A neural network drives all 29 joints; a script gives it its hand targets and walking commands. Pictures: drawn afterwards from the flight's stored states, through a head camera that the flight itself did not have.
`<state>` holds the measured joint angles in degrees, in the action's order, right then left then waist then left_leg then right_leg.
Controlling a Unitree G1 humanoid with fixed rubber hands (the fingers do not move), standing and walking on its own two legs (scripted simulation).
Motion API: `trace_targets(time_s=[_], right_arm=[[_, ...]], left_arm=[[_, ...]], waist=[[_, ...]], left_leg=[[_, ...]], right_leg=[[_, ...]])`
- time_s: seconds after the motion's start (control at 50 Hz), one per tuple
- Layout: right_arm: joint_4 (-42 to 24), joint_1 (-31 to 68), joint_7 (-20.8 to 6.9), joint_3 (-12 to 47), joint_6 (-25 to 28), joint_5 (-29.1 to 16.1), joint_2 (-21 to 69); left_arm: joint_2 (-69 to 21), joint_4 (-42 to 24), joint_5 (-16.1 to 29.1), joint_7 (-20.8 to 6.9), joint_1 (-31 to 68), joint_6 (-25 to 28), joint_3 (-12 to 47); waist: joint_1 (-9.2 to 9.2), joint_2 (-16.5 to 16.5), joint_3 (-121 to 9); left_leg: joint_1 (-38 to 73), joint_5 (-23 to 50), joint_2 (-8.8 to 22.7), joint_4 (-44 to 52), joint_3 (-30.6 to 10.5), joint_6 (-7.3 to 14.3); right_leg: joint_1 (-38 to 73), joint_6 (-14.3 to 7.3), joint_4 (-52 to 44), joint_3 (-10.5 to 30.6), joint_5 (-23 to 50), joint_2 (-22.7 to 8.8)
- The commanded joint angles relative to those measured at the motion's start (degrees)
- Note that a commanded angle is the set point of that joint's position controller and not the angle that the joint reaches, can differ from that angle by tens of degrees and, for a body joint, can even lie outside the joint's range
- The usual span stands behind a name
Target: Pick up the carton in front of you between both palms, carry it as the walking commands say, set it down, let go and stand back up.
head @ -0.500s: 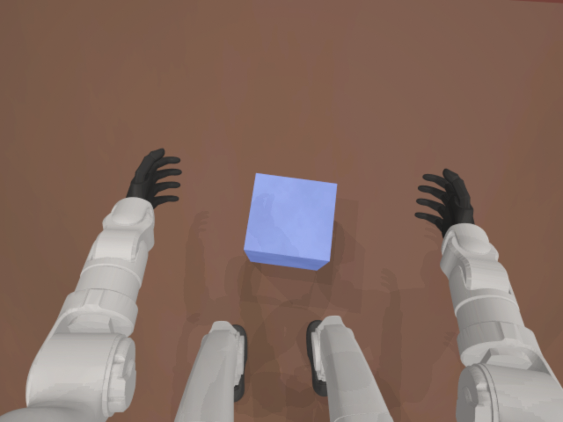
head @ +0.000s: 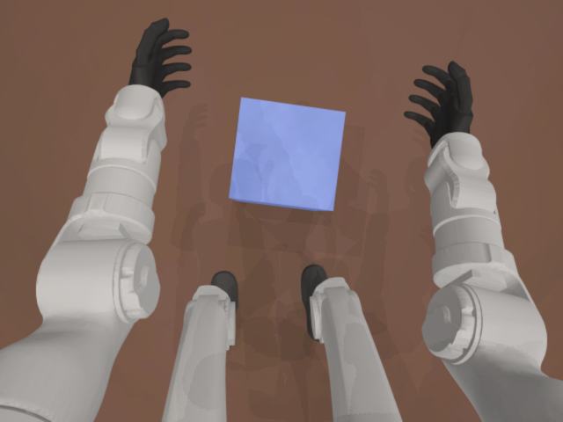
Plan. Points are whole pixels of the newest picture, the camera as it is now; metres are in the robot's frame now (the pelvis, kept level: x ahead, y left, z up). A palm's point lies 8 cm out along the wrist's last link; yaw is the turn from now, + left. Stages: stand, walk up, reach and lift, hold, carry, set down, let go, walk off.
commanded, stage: reach and lift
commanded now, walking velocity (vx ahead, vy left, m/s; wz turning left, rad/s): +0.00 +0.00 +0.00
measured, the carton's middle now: (283, 163) +0.48 -0.05 -0.50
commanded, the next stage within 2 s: none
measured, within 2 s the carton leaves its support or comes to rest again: leaves its support in 1.52 s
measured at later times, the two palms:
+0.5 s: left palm (190, 140) +0.51 +0.14 -0.36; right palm (383, 165) +0.45 -0.23 -0.36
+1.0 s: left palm (200, 147) +0.51 +0.13 -0.43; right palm (363, 165) +0.45 -0.21 -0.43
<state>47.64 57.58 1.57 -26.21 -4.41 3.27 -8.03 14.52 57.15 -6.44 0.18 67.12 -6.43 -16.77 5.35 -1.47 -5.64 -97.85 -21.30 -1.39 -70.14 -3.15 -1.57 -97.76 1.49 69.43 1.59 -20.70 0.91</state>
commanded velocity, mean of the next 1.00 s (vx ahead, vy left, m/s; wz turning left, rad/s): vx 0.00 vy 0.00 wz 0.00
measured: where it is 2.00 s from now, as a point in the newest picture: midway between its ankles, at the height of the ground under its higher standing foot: (270, 319)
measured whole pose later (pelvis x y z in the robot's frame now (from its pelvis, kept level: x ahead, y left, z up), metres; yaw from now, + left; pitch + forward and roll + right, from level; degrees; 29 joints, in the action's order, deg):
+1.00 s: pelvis -0.04 +0.01 -0.25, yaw -2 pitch +39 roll -2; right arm 63.6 76.0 7.7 -9.1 0.5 -13.4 -16.2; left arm 21.8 65.3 12.3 6.0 81.1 -1.9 1.0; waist 4.2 0.1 16.6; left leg -131.7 -33.7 -2.6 -126.1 -3.3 -2.6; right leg -131.9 2.8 124.2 1.2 -31.6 1.6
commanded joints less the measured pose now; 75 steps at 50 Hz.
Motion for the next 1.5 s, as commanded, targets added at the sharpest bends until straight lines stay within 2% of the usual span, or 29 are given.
trace_targets(time_s=[0.0,0.08,0.16,0.22,0.28,0.4,0.48,0.58,0.66,0.76,0.82,0.9,1.0,1.08,1.14,1.18,1.22,1.24,1.26,1.28,1.32,1.4,1.48], right_arm=[[-3.0,5.4,-0.2,-0.4,2.6,0.1,-4.9],[-2.5,5.5,0.5,1.4,3.7,-2.2,-6.5],[-4.3,7.6,1.7,5.0,4.1,-6.8,-10.2],[-5.3,10.2,2.5,7.7,3.6,-10.0,-12.6],[-5.9,14.0,3.0,9.6,2.9,-12.3,-14.3],[-0.5,22.6,4.1,11.3,1.1,-14.0,-15.7],[5.4,27.7,4.4,11.6,1.3,-13.6,-16.3],[10.9,31.9,4.6,12.9,3.0,-13.9,-17.4],[10.0,35.4,5.1,13.9,4.6,-15.6,-19.0],[10.5,33.5,5.7,16.6,5.7,-17.3,-17.5],[10.2,30.4,6.1,17.4,5.9,-17.9,-16.2],[11.2,27.8,6.4,16.6,5.8,-17.1,-15.7],[11.3,29.9,6.1,16.1,5.9,-16.1,-14.9],[10.2,33.2,6.1,17.9,5.9,-17.3,-13.5],[10.5,35.7,6.1,20.0,5.9,-18.3,-9.9],[11.5,36.2,6.2,19.5,5.9,-17.3,-8.5],[11.6,37.8,5.7,20.0,5.9,-16.9,-5.1],[9.5,42.7,4.2,23.5,6.0,-17.6,4.0],[10.3,45.3,3.1,24.1,5.7,-17.0,8.5],[9.0,49.6,1.0,26.3,5.2,-16.7,17.7],[7.1,55.8,-3.3,27.2,3.1,-14.7,30.0],[2.6,58.4,-8.1,27.2,0.1,-12.1,41.0],[-4.9,57.5,-9.6,30.4,-1.5,-14.5,48.8]], left_arm=[[2.3,-4.3,-0.2,1.0,7.1,2.2,-0.1],[3.3,-6.2,1.9,2.5,6.8,3.4,2.1],[6.5,-10.1,6.6,4.1,10.1,3.8,6.8],[8.0,-11.8,9.9,5.0,13.1,3.2,10.0],[9.3,-12.4,12.4,5.5,16.6,2.2,11.9],[11.6,-5.8,14.9,6.0,23.9,0.5,12.9],[12.5,0.6,15.6,5.6,28.0,1.0,13.4],[13.9,5.3,16.5,5.3,31.5,2.8,14.5],[15.0,3.5,17.5,5.6,34.8,4.4,16.3],[14.6,1.5,18.2,5.8,33.1,5.6,16.6],[13.5,1.0,18.8,5.9,30.2,5.8,17.4],[11.6,2.3,19.1,5.9,27.6,5.4,17.7],[11.2,4.0,18.2,5.9,28.1,5.6,16.7],[10.0,4.1,18.6,6.3,30.9,5.7,18.1],[5.8,4.5,19.6,6.3,33.6,5.8,20.4],[4.4,5.1,18.8,6.5,34.7,5.9,20.1],[2.1,5.4,16.9,6.6,35.5,6.0,19.4],[-8.2,3.5,17.4,5.1,39.7,6.0,23.0],[-12.9,5.3,17.1,3.9,41.2,5.8,23.0],[-22.8,4.6,17.0,1.9,44.5,5.4,25.1],[-36.3,5.4,14.8,-2.1,46.4,3.9,24.8],[-48.0,2.2,11.4,-6.2,44.9,1.5,21.1],[-55.8,-5.8,13.9,-7.3,46.3,0.4,24.1]], waist=[[1.11,-3.2,-49.8],[1.08,-3.5,-52.8],[1.60,-4.8,-61.5],[1.73,-5.8,-64.8],[1.59,-6.0,-65.6],[1.57,-3.9,-55.6],[1.61,-3.0,-47.7],[1.72,-2.5,-43.6],[2.32,-4.0,-46.1],[0.74,-3.0,-48.0],[0.73,-3.6,-50.6],[1.51,-4.3,-47.4],[0.92,-2.8,-42.0],[0.40,-2.7,-42.4],[0.42,-3.0,-42.3],[0.81,-3.1,-41.7],[-0.37,-2.9,-41.0],[-0.73,-3.1,-41.7],[-0.58,-3.2,-41.1],[-0.78,-3.5,-40.7],[-0.84,-3.6,-38.8],[-0.79,-2.9,-39.6],[-0.01,-3.2,-52.8]], left_leg=[[23.7,24.2,-3.0,-5.1,2.7,-0.9],[17.3,24.2,-3.2,-13.1,2.9,-1.1],[18.0,24.5,-3.3,-21.2,3.5,-1.3],[18.8,22.6,-3.0,-26.3,4.0,-1.5],[18.0,17.5,-2.5,-29.9,4.6,-1.5],[8.3,1.2,-1.3,-34.0,4.9,-1.0],[3.0,-4.1,-0.5,-37.0,4.4,-0.9],[-0.2,-3.0,0.0,-41.3,3.7,-1.0],[1.3,0.1,0.1,-44.3,3.7,-1.2],[0.2,6.9,-0.3,-47.3,4.4,-1.0],[2.1,9.3,-0.6,-47.8,4.7,-1.0],[1.6,8.0,-1.0,-47.1,4.2,-1.2],[-2.5,4.4,-1.0,-46.2,3.7,-0.9],[-2.0,2.8,-1.1,-45.5,3.7,-0.6],[-1.1,1.8,-1.6,-44.8,3.9,-0.3],[-1.0,0.9,-2.0,-44.4,3.9,-0.4],[-0.6,0.8,-2.3,-44.1,3.9,-0.2],[-0.5,1.6,-3.0,-44.0,3.9,0.1],[-1.4,1.8,-3.4,-44.6,4.2,0.1],[-2.0,1.8,-4.0,-44.8,4.2,0.2],[-4.0,0.6,-5.0,-45.4,4.5,0.8],[-4.4,3.1,-6.2,-46.4,6.0,1.3],[0.2,10.7,-7.0,-47.4,7.2,1.1]], right_leg=[[18.2,2.9,3.9,-4.4,26.4,2.9],[13.7,3.1,11.5,-4.3,27.1,2.9],[12.4,3.3,19.2,-4.9,28.0,2.7],[9.5,3.3,24.0,-5.7,25.0,2.5],[7.1,3.3,27.9,-6.6,19.7,2.2],[2.1,3.1,32.9,-6.8,5.3,0.5],[-1.6,2.7,36.1,-6.2,-0.1,-0.5],[-1.9,2.5,40.4,-5.2,1.3,-0.9],[-1.0,2.2,43.2,-4.8,5.4,-0.7],[3.8,2.0,46.2,-3.9,13.4,0.2],[5.1,2.0,46.7,-4.3,15.6,0.7],[1.7,2.0,46.0,-4.9,13.0,0.8],[-1.6,2.0,45.5,-4.8,9.1,0.7],[-1.4,1.9,45.1,-4.5,7.6,0.8],[-1.0,1.7,44.6,-4.3,6.4,1.2],[-0.5,1.6,44.2,-4.3,5.7,1.6],[-0.7,1.5,44.2,-4.5,5.4,2.3],[-0.4,1.2,44.3,-4.5,5.7,3.0],[-0.9,1.1,44.8,-4.6,6.1,3.4],[-1.5,0.9,45.0,-4.5,5.9,4.0],[-3.3,0.9,45.7,-5.1,4.5,4.6],[-4.2,1.0,47.1,-6.5,6.1,5.8],[2.3,1.1,48.1,-7.5,14.5,6.3]])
